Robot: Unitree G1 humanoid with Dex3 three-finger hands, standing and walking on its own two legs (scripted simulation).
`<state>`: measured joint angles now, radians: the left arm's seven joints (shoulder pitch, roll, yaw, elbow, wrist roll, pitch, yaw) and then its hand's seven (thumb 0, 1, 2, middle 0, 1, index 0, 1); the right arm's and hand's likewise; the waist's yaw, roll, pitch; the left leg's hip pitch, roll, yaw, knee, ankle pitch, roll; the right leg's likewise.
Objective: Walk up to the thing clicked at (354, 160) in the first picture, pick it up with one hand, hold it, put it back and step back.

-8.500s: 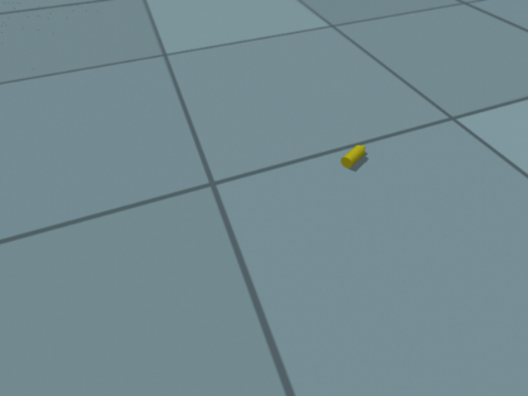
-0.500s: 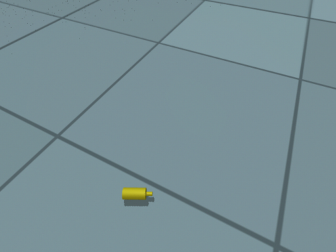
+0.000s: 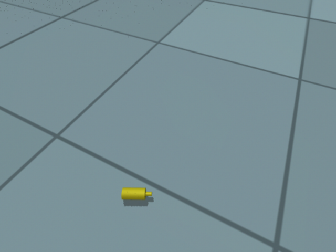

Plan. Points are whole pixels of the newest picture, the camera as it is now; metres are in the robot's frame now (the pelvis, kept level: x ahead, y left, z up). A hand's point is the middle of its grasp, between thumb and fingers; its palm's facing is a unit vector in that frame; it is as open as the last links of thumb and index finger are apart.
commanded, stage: stand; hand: left
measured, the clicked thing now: (137, 193) +0.53 +0.23 -0.75
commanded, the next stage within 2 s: walk up in 0.66 s
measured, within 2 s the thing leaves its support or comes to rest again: neither
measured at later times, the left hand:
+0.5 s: hand out of the picture +0.07 +0.26 -0.16, palm faces -0.03 -0.94 -0.35, open 7.4 cm
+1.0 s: hand out of the picture +0.08 +0.32 -0.17, palm faces +0.00 -0.93 -0.37, open 7.4 cm
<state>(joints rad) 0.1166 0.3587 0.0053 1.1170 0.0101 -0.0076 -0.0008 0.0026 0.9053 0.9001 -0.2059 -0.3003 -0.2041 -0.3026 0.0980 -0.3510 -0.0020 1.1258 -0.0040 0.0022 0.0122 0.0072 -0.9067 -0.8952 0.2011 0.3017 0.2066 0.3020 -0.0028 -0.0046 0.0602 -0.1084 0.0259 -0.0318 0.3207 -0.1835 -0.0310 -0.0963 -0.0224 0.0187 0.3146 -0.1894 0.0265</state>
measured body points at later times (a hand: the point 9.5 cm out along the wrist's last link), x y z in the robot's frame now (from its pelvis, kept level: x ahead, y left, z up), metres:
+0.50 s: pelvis -0.01 +0.00 +0.00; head +0.00 +0.00 +0.45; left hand +0.07 +0.31 -0.13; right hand +0.06 -0.30 -0.13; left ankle +0.00 +0.14 -0.75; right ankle -0.01 -0.14 -0.75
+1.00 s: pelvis +0.04 +0.04 -0.01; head +0.06 +0.06 +0.44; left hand +0.08 +0.36 -0.14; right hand +0.08 -0.27 -0.12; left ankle +0.03 +0.15 -0.75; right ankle +0.00 -0.12 -0.72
